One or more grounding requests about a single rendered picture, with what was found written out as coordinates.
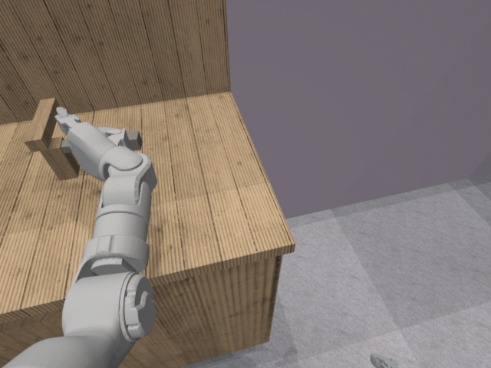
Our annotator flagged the robot left upper arm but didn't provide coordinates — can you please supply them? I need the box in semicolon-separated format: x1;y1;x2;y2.
2;271;156;368

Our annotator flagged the left robot hand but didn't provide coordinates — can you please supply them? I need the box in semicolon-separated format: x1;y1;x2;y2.
54;107;130;181

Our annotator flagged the counter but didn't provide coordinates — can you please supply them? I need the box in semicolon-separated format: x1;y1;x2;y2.
0;0;295;368

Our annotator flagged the tap lever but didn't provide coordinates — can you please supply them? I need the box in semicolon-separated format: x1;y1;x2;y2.
61;131;143;153

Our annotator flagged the left robot forearm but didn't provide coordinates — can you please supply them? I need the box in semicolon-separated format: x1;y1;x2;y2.
62;146;157;333

